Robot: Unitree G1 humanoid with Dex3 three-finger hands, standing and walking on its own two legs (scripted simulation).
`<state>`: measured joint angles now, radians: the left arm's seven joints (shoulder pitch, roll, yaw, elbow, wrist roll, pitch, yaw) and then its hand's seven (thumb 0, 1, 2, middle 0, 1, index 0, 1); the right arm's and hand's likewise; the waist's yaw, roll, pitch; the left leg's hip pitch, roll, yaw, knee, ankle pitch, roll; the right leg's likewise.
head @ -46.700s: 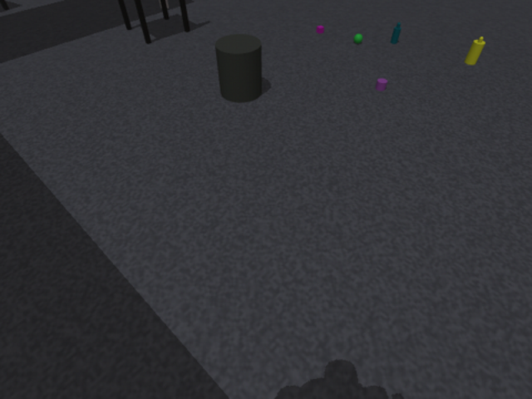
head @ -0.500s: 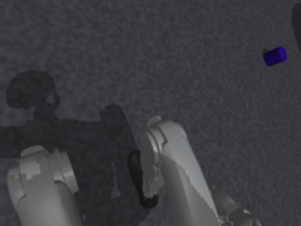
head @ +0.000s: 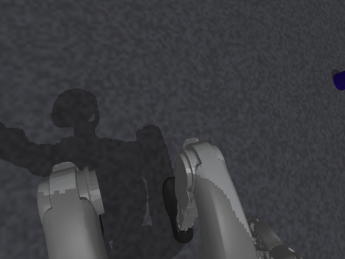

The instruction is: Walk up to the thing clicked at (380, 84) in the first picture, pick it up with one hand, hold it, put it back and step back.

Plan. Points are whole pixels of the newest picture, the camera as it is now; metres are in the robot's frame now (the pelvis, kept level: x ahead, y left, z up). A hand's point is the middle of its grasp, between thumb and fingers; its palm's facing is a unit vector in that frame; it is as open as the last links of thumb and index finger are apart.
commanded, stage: lift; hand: left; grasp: from above
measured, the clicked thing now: out of the picture +0.47 +0.43 -0.18
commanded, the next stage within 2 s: hold in 1.68 s
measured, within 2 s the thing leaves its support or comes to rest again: neither
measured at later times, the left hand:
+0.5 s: hand out of the picture +0.40 +0.40 -0.02, palm faces -0.44 -0.16 -0.89, open 9.0 cm
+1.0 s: hand out of the picture +0.32 +0.34 +0.18, palm faces -0.39 -0.16 -0.91, open 9.1 cm
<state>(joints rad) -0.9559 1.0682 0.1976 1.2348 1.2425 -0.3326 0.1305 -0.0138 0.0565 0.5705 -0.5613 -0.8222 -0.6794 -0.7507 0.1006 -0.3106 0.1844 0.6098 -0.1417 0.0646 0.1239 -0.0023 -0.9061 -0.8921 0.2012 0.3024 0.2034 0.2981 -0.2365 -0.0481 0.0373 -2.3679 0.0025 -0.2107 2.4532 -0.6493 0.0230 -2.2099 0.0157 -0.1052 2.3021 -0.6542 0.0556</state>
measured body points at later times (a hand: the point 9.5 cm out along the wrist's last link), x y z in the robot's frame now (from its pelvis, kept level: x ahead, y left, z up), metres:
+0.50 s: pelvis +0.00 -0.01 +0.07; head +0.21 +0.09 +0.45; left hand +0.42 +0.41 +0.03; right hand +0.12 -0.27 -0.04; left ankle +0.08 +0.12 -0.29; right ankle +0.12 -0.14 -0.29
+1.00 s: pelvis +0.00 -0.01 +0.23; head +0.13 +0.04 +0.66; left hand +0.34 +0.35 +0.23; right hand +0.18 -0.25 +0.12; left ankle +0.07 +0.12 -0.29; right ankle +0.12 -0.14 -0.29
